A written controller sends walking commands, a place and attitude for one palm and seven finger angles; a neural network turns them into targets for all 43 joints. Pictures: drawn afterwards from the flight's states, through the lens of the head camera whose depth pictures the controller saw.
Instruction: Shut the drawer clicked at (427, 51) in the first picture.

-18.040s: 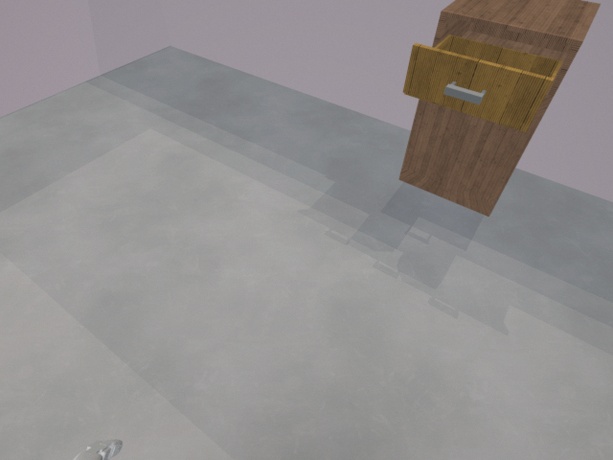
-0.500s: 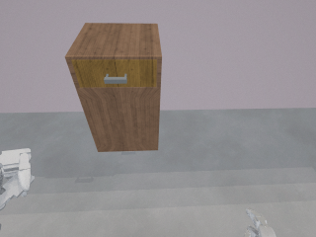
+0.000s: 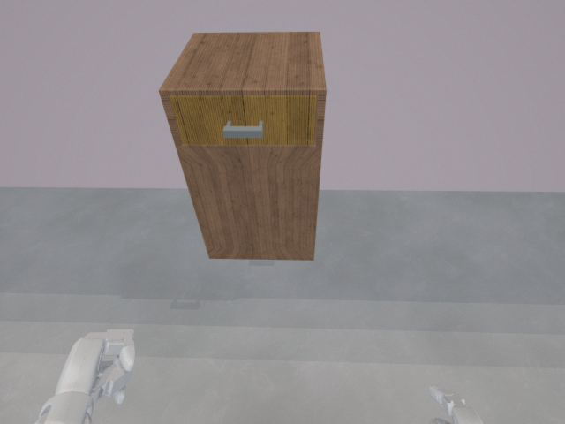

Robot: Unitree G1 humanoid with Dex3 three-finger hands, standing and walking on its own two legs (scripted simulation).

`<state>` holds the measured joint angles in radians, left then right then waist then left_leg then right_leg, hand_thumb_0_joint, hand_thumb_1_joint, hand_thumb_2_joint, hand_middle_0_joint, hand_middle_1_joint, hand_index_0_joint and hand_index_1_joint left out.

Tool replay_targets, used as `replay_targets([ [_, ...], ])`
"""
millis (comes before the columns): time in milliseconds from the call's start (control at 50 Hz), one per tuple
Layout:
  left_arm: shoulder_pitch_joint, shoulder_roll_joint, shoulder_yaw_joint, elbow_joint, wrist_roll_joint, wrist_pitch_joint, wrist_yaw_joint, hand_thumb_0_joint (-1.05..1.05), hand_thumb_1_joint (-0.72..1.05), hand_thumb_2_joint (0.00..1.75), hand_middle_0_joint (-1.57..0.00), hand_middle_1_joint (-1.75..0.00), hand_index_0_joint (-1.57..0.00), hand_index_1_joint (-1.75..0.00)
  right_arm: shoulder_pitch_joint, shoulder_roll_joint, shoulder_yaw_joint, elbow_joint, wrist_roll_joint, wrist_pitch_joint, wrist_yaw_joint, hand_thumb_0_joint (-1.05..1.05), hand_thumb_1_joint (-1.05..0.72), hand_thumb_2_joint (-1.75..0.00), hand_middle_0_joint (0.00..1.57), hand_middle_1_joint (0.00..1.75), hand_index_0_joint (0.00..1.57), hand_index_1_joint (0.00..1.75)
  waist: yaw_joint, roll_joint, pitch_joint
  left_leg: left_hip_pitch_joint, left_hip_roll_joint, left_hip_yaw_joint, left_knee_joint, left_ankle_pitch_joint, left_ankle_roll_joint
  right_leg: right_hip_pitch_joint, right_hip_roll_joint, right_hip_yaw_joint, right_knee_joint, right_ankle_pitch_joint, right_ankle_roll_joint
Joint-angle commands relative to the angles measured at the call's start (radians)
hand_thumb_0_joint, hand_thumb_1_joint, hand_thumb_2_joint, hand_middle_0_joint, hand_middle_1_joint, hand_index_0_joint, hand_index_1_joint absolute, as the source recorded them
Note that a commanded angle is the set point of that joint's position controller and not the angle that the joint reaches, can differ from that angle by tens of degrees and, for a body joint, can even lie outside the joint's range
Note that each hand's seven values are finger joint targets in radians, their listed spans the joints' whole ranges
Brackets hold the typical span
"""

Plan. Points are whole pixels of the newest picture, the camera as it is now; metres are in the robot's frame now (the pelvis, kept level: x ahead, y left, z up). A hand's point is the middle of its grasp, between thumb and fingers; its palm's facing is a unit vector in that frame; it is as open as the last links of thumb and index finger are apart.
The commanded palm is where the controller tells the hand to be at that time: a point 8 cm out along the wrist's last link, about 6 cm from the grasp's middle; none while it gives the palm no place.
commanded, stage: let the arm hang, fingers relaxed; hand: left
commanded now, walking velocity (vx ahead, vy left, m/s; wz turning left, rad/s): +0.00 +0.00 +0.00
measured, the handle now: (244, 127) +0.89 +0.17 -0.07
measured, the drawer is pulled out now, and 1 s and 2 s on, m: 0.00 0.00 0.00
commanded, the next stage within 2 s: look to check the result in 0.96 s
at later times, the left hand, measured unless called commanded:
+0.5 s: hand out of the picture -0.06 +0.18 -0.16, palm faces +0.00 -0.97 -0.25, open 5.9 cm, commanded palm none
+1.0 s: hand out of the picture +0.01 +0.12 -0.17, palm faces +0.03 -0.99 -0.17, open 7.3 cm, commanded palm none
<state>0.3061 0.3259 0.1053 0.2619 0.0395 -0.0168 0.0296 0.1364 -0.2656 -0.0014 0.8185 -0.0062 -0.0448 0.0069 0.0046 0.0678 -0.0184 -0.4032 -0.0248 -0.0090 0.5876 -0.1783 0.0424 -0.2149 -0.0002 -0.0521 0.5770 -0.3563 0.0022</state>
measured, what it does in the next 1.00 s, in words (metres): stands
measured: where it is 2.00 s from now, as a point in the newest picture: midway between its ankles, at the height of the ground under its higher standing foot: outside the picture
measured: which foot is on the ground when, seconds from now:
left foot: down 0.00-1.00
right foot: down 0.00-1.00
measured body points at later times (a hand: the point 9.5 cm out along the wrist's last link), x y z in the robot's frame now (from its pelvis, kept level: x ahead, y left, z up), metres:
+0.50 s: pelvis +0.01 -0.02 +0.01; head +0.03 -0.02 +0.46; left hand -0.05 +0.23 -0.14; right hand -0.01 -0.24 -0.15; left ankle +0.08 +0.09 -0.73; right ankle -0.03 -0.12 -0.73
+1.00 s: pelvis +0.03 -0.04 +0.01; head +0.03 -0.04 +0.46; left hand +0.01 +0.17 -0.15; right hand -0.01 -0.24 -0.15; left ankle +0.08 +0.09 -0.73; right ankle -0.03 -0.12 -0.73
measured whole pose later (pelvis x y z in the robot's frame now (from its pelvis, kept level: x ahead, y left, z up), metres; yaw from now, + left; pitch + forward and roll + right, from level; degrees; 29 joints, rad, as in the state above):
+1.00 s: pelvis +0.03 -0.04 +0.01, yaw +0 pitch -2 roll +0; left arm 0.32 0.11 0.01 1.13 0.01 0.00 0.05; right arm 0.32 -0.11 -0.01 1.16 -0.01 0.01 -0.05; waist -0.02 0.00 0.04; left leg -0.26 0.01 -0.02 0.46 -0.17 -0.01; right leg -0.06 0.04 -0.05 0.44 -0.33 -0.05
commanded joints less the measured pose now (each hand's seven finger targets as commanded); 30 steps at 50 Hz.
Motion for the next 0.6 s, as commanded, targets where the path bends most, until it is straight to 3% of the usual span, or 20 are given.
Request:
replay_targets([
  [0, -0.008, 0.066, -0.026, 0.249, -0.006, 0.023, -0.017, 0.00, 0.90, 0.90, -1.08, -1.25, -1.08, -1.25, 0.000, -0.148, -0.048, -0.044, -0.021, 0.016, -0.008, 0.00, -0.90, -0.90, 0.20, 0.30, 0.20, 0.30, -0.009, -0.141, 0.022, 0.088, 0.103, -0.156, -0.096, 0.096, 0.026, -0.081, -0.082, 0.100, -0.110, 0.031, -0.067],
  [60, -0.003, 0.063, -0.047, 0.445, -0.014, 0.033, -0.014, 0.00, 0.90, 0.90, -0.96, -1.12, -0.96, -1.12, 0.004, -0.122, -0.033, 0.014, -0.024, 0.039, -0.014, 0.00, -0.90, -0.90, 0.20, 0.30, 0.20, 0.30, 0.004, 0.019, 0.054, 0.063, 0.106, -0.182, -0.194, -0.032, 0.021, -0.036, -0.067, 0.102, -0.139, -0.027, -0.056],
  [120, 0.014, 0.052, -0.059, 0.591, -0.020, 0.025, -0.016, 0.00, 0.90, 0.90, -0.84, -0.99, -0.84, -0.99, 0.039, -0.100, -0.030, 0.076, -0.018, 0.043, -0.023, 0.00, -0.90, -0.90, 0.20, 0.30, 0.20, 0.30, 0.001, 0.062, 0.029, 0.109, 0.096, -0.166, -0.215, -0.065, 0.011, -0.010, -0.074, 0.115, -0.180, -0.006, -0.063],
  [140, 0.019, 0.055, -0.060, 0.624, -0.020, 0.022, -0.016, 0.00, 0.90, 0.90, -0.80, -0.95, -0.80, -0.95, 0.052, -0.104, -0.031, 0.094, -0.014, 0.044, -0.027, 0.00, -0.90, -0.90, 0.20, 0.30, 0.20, 0.30, 0.002, 0.045, 0.030, 0.124, 0.098, -0.164, -0.209, -0.047, 0.009, -0.007, -0.075, 0.116, -0.199, 0.002, -0.064],
  [160, 0.036, 0.012, -0.047, 0.653, -0.016, 0.020, -0.013, 0.00, 0.90, 0.90, -0.76, -0.91, -0.76, -0.91, 0.063, -0.085, -0.035, 0.109, -0.019, 0.045, -0.031, 0.00, -0.90, -0.90, 0.20, 0.30, 0.20, 0.30, 0.000, 0.079, 0.024, 0.141, 0.102, -0.159, -0.213, -0.062, 0.011, -0.006, -0.080, 0.112, -0.211, 0.004, -0.069],
  [200, 0.050, 0.014, -0.055, 0.708, -0.022, 0.018, -0.014, 0.00, 0.90, 0.90, -0.68, -0.82, -0.68, -0.82, 0.093, -0.074, -0.034, 0.144, -0.016, 0.048, -0.036, 0.00, -0.90, -0.90, 0.20, 0.30, 0.20, 0.30, -0.002, 0.105, 0.014, 0.159, 0.101, -0.156, -0.218, -0.068, 0.009, 0.006, -0.083, 0.109, -0.227, 0.014, -0.073],
  [260, 0.055, 0.007, -0.069, 0.768, -0.026, 0.015, -0.013, 0.00, 0.90, 0.90, -0.56, -0.69, -0.56, -0.69, 0.136, -0.079, -0.038, 0.187, -0.009, 0.049, -0.040, 0.00, -0.90, -0.90, 0.20, 0.30, 0.20, 0.30, -0.009, 0.002, 0.021, 0.202, 0.115, -0.155, -0.214, -0.022, 0.011, -0.004, -0.083, 0.097, -0.247, 0.035, -0.071],
  [400, 0.090, -0.021, -0.088, 0.853, -0.031, 0.018, -0.004, 0.00, 0.90, 0.90, -0.28, -0.39, -0.28, -0.39, 0.182, -0.043, -0.032, 0.259, -0.007, 0.057, -0.044, 0.00, -0.90, -0.90, 0.20, 0.30, 0.20, 0.30, -0.013, -0.046, 0.097, 0.206, 0.112, -0.134, -0.235, -0.050, 0.006, -0.043, -0.082, 0.093, -0.265, -0.007, -0.070],
  [480, 0.101, -0.044, -0.090, 0.867, -0.032, 0.014, 0.004, 0.00, 0.90, 0.90, -0.20, -0.30, -0.20, -0.30, 0.200, -0.011, -0.030, 0.279, -0.006, 0.057, -0.043, 0.00, -0.90, -0.90, 0.20, 0.30, 0.20, 0.30, -0.015, -0.118, 0.111, 0.221, 0.105, -0.101, -0.210, 0.019, 0.003, -0.053, -0.090, 0.093, -0.274, 0.018, -0.067],
  [580, 0.107, -0.077, -0.091, 0.866, -0.032, 0.015, 0.011, 0.00, 0.90, 0.90, -0.20, -0.30, -0.20, -0.30, 0.211, 0.030, -0.024, 0.302, -0.009, 0.055, -0.044, 0.00, -0.90, -0.90, 0.20, 0.30, 0.20, 0.30, -0.014, -0.074, 0.139, 0.207, 0.105, -0.093, -0.212, 0.038, 0.001, -0.055, -0.084, 0.095, -0.260, 0.031, -0.061],
])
